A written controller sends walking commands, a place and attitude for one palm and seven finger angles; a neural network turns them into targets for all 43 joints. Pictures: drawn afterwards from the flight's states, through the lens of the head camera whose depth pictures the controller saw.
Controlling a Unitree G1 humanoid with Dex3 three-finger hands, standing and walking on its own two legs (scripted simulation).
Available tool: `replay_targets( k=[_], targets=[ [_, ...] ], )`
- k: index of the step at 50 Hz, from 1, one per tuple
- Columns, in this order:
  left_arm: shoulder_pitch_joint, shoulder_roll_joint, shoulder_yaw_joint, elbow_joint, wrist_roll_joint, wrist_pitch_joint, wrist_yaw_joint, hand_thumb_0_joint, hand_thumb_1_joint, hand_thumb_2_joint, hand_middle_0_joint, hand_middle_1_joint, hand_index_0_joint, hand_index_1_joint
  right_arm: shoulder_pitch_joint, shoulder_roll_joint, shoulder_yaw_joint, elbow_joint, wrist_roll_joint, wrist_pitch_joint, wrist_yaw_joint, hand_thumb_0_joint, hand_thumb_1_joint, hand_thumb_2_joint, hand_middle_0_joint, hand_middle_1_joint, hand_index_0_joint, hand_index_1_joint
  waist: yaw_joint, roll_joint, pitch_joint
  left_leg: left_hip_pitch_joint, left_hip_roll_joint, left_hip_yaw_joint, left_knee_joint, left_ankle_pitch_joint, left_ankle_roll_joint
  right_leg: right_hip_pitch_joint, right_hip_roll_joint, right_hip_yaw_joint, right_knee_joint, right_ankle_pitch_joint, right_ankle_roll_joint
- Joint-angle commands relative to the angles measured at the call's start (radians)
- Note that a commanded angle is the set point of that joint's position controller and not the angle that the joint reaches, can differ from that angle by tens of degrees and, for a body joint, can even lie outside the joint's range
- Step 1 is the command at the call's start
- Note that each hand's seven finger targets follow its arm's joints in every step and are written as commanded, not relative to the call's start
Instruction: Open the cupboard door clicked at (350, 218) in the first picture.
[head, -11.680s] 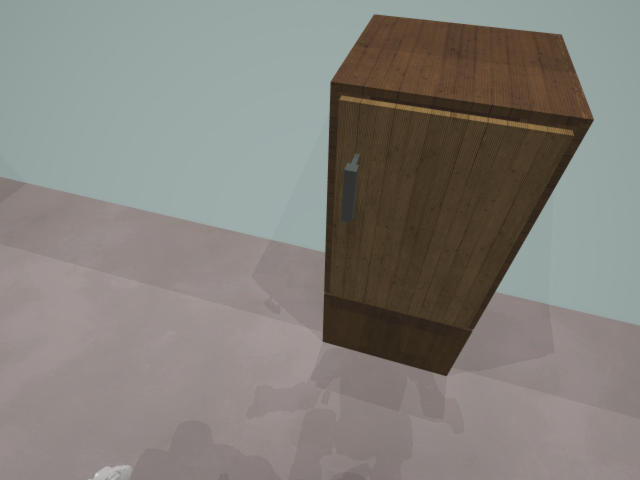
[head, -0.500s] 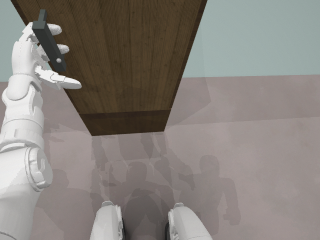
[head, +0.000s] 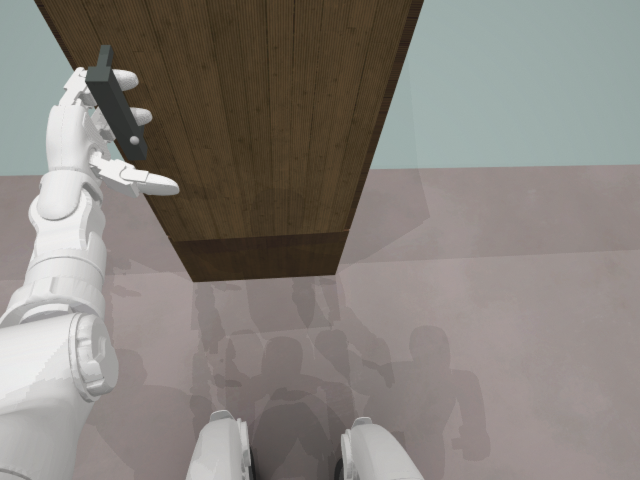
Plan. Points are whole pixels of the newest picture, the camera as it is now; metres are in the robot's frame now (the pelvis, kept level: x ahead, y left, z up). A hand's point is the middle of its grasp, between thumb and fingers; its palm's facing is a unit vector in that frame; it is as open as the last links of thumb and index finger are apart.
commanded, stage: slide the fingers in behind the handle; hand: left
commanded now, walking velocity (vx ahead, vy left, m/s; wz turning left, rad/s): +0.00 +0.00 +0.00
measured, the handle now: (122, 106) +0.57 +0.21 +0.07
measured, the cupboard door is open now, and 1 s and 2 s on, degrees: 1 2 44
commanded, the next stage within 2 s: close the thumb around the handle in 0.06 s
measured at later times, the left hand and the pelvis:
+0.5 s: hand (131, 141) +0.50 +0.19 +0.08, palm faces +0.02 -1.00 -0.02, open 10.8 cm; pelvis +0.00 +0.00 +0.00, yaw +0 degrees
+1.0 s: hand (133, 140) +0.50 +0.19 +0.08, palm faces +0.03 -1.00 -0.01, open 6.0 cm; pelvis +0.00 +0.00 +0.00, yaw +0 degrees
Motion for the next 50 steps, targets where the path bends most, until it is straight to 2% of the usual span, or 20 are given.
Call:
replay_targets(
  k=[1, 3, 6, 7, 8, 9, 12, 15, 17, 18, 22, 28, 30, 33, 36, 41, 44, 48, 49, 50],
  targets=[
    [-0.455, 0.235, 0.024, -0.238, -0.010, -0.086, -0.007, 0.000, -0.500, 0.300, -0.300, -1.200, -0.300, -1.200, 0.172, -0.179, -0.067, -0.038, -0.003, -0.011, -0.017, 0.000, -0.900, -0.900, 0.200, 0.300, 0.200, 0.300, -0.010, 0.128, -0.504, 0.544, -0.076, -0.041, -0.080, 0.353, 0.042, 0.048, 0.059, 0.016, -0.148, 0.389, -0.025],
    [-0.446, 0.217, 0.011, -0.240, -0.013, -0.084, -0.010, 0.000, -0.500, 0.300, -0.300, -1.200, -0.300, -1.200, 0.161, -0.177, -0.068, -0.039, -0.001, -0.010, -0.016, 0.000, -0.900, -0.900, 0.200, 0.300, 0.200, 0.300, -0.012, 0.139, -0.501, 0.556, -0.073, -0.040, -0.081, 0.354, 0.039, 0.036, 0.057, 0.014, -0.152, 0.388, -0.023],
    [-0.446, 0.237, 0.026, -0.237, -0.020, -0.086, -0.011, 0.000, -0.500, 0.300, -0.300, -1.200, -0.300, -1.200, 0.162, -0.181, -0.065, -0.040, 0.000, -0.009, -0.019, 0.000, -0.900, -0.900, 0.200, 0.300, 0.200, 0.300, -0.010, 0.123, -0.482, 0.544, -0.074, -0.043, -0.087, 0.343, 0.041, 0.045, 0.059, 0.014, -0.154, 0.379, -0.025],
    [-0.449, 0.210, 0.007, -0.236, -0.020, -0.085, -0.013, 0.000, -0.500, 0.300, -0.300, -1.200, -0.300, -1.200, 0.154, -0.178, -0.067, -0.042, 0.002, -0.010, -0.019, 0.000, -0.900, -0.900, 0.200, 0.300, 0.200, 0.300, -0.018, 0.121, -0.489, 0.548, -0.074, -0.041, -0.084, 0.338, 0.041, 0.036, 0.059, 0.016, -0.157, 0.379, -0.021],
    [-0.444, 0.214, 0.009, -0.213, -0.020, -0.079, -0.013, 0.000, -0.500, 0.300, -0.300, -1.200, -0.300, -1.200, 0.151, -0.179, -0.065, -0.039, 0.003, -0.009, -0.020, 0.000, -0.900, -0.900, 0.200, 0.300, 0.200, 0.300, -0.019, 0.121, -0.460, 0.530, -0.073, -0.040, -0.085, 0.320, 0.040, 0.029, 0.058, 0.014, -0.161, 0.364, -0.022],
    [-0.463, 0.240, 0.025, -0.229, -0.020, -0.082, -0.011, 0.000, -0.444, 0.324, -0.304, -1.206, -0.304, -1.206, 0.156, -0.184, -0.066, -0.037, 0.001, -0.009, -0.022, 0.000, -0.900, -0.900, 0.200, 0.300, 0.200, 0.300, -0.019, 0.109, -0.468, 0.530, -0.071, -0.043, -0.086, 0.319, 0.040, 0.032, 0.058, 0.015, -0.158, 0.360, -0.021],
    [-0.448, 0.210, 0.008, -0.226, -0.020, -0.086, -0.009, 0.000, -0.276, 0.396, -0.316, -1.224, -0.316, -1.224, 0.153, -0.179, -0.066, -0.042, 0.001, -0.011, -0.021, 0.000, -0.900, -0.900, 0.200, 0.300, 0.200, 0.300, -0.016, 0.121, -0.484, 0.545, -0.074, -0.042, -0.086, 0.334, 0.040, 0.031, 0.058, 0.014, -0.155, 0.370, -0.022],
    [-0.466, 0.223, 0.014, -0.226, -0.019, -0.084, -0.005, 0.000, -0.108, 0.468, -0.328, -1.242, -0.328, -1.242, 0.154, -0.181, -0.066, -0.038, 0.000, -0.012, -0.022, 0.000, -0.900, -0.900, 0.200, 0.300, 0.200, 0.300, -0.021, 0.112, -0.474, 0.535, -0.073, -0.044, -0.089, 0.314, 0.040, 0.031, 0.058, 0.015, -0.160, 0.353, -0.020],
    [-0.451, 0.254, 0.038, -0.215, -0.016, -0.088, -0.008, 0.000, 0.004, 0.516, -0.336, -1.254, -0.336, -1.254, 0.155, -0.185, -0.065, -0.039, 0.000, -0.011, -0.024, 0.000, -0.900, -0.900, 0.200, 0.300, 0.200, 0.300, -0.015, 0.115, -0.483, 0.526, -0.072, -0.040, -0.083, 0.320, 0.041, 0.035, 0.056, 0.019, -0.155, 0.361, -0.021],
    [-0.464, 0.241, 0.024, -0.216, -0.017, -0.085, -0.010, 0.000, 0.060, 0.540, -0.340, -1.260, -0.340, -1.260, 0.156, -0.183, -0.064, -0.036, 0.000, -0.011, -0.024, 0.000, -0.900, -0.900, 0.200, 0.300, 0.200, 0.300, -0.022, 0.110, -0.480, 0.524, -0.072, -0.042, -0.082, 0.321, 0.042, 0.034, 0.057, 0.018, -0.155, 0.363, -0.020],
    [-0.424, 0.236, 0.029, -0.219, -0.020, -0.084, -0.018, 0.000, 0.284, 0.636, -0.356, -1.284, -0.356, -1.284, 0.154, -0.181, -0.065, -0.044, 0.000, -0.010, -0.022, 0.000, -0.900, -0.900, 0.200, 0.300, 0.200, 0.300, -0.003, 0.135, -0.498, 0.549, -0.072, -0.042, -0.090, 0.339, 0.037, 0.038, 0.058, 0.013, -0.153, 0.367, -0.024],
    [-0.477, 0.192, -0.008, -0.212, -0.019, -0.079, -0.005, 0.000, 0.620, 0.780, -0.380, -1.320, -0.380, -1.320, 0.157, -0.182, -0.067, -0.037, -0.002, -0.011, -0.023, 0.000, -0.900, -0.900, 0.200, 0.300, 0.200, 0.300, -0.029, 0.111, -0.450, 0.536, -0.068, -0.053, -0.097, 0.280, 0.038, -0.011, 0.058, 0.007, -0.163, 0.301, -0.021],
    [-0.463, 0.204, -0.003, -0.189, -0.012, -0.076, -0.001, 0.000, 0.732, 0.828, -0.388, -1.332, -0.388, -1.332, 0.160, -0.184, -0.067, -0.034, -0.001, -0.011, -0.024, 0.000, -0.900, -0.900, 0.200, 0.300, 0.200, 0.300, -0.029, 0.103, -0.430, 0.520, -0.069, -0.051, -0.100, 0.265, 0.038, -0.012, 0.057, 0.008, -0.166, 0.289, -0.022],
    [-0.475, 0.208, 0.001, -0.212, -0.007, -0.085, 0.004, 0.000, 0.900, 0.900, -0.400, -1.350, -0.400, -1.350, 0.165, -0.184, -0.068, -0.034, -0.005, -0.013, -0.023, 0.000, -0.900, -0.900, 0.200, 0.300, 0.200, 0.300, -0.021, 0.133, -0.476, 0.556, -0.067, -0.055, -0.095, 0.304, 0.036, -0.015, 0.056, 0.007, -0.156, 0.309, -0.025],
    [-0.465, 0.220, 0.014, -0.212, -0.012, -0.088, -0.001, 0.000, 0.900, 0.900, -0.400, -1.350, -0.400, -1.350, 0.171, -0.185, -0.067, -0.032, -0.007, -0.013, -0.023, 0.000, -0.900, -0.900, 0.200, 0.300, 0.200, 0.300, -0.017, 0.111, -0.483, 0.555, -0.069, -0.056, -0.094, 0.312, 0.038, 0.004, 0.059, 0.007, -0.156, 0.320, -0.026],
    [-0.455, 0.224, 0.019, -0.220, -0.014, -0.084, -0.002, 0.000, 0.900, 0.900, -0.400, -1.350, -0.400, -1.350, 0.167, -0.183, -0.067, -0.036, -0.005, -0.011, -0.022, 0.000, -0.900, -0.900, 0.200, 0.300, 0.200, 0.300, -0.010, 0.133, -0.487, 0.550, -0.072, -0.049, -0.091, 0.323, 0.038, 0.016, 0.060, 0.010, -0.156, 0.340, -0.026],
    [-0.459, 0.198, -0.010, -0.203, -0.005, -0.079, 0.003, 0.000, 0.900, 0.900, -0.400, -1.350, -0.400, -1.350, 0.160, -0.181, -0.066, -0.035, -0.003, -0.007, -0.021, 0.000, -0.900, -0.900, 0.200, 0.300, 0.200, 0.300, -0.026, 0.109, -0.448, 0.536, -0.069, -0.051, -0.095, 0.292, 0.038, -0.007, 0.058, 0.008, -0.164, 0.313, -0.022],
    [-0.480, 0.208, -0.008, -0.206, -0.001, -0.080, 0.006, 0.000, 0.900, 0.900, -0.400, -1.350, -0.400, -1.350, 0.162, -0.183, -0.066, -0.033, -0.003, -0.007, -0.023, 0.000, -0.900, -0.900, 0.200, 0.300, 0.200, 0.300, -0.028, 0.119, -0.458, 0.533, -0.071, -0.050, -0.091, 0.297, 0.039, -0.004, 0.056, 0.012, -0.163, 0.321, -0.022],
    [-0.456, 0.255, 0.032, -0.201, 0.001, -0.079, 0.006, 0.000, 0.900, 0.900, -0.400, -1.350, -0.400, -1.350, 0.168, -0.187, -0.067, -0.033, -0.004, -0.006, -0.025, 0.000, -0.900, -0.900, 0.200, 0.300, 0.200, 0.300, -0.012, 0.106, -0.473, 0.524, -0.071, -0.047, -0.090, 0.304, 0.040, 0.023, 0.057, 0.014, -0.160, 0.332, -0.022],
    [-0.420, 0.240, 0.021, -0.194, 0.000, -0.074, 0.000, 0.000, 0.900, 0.900, -0.400, -1.350, -0.400, -1.350, 0.161, -0.184, -0.065, -0.042, -0.001, -0.006, -0.023, 0.000, -0.900, -0.900, 0.200, 0.300, 0.200, 0.300, -0.007, 0.121, -0.471, 0.521, -0.075, -0.041, -0.092, 0.303, 0.039, 0.024, 0.057, 0.014, -0.161, 0.335, -0.023]
  ],
)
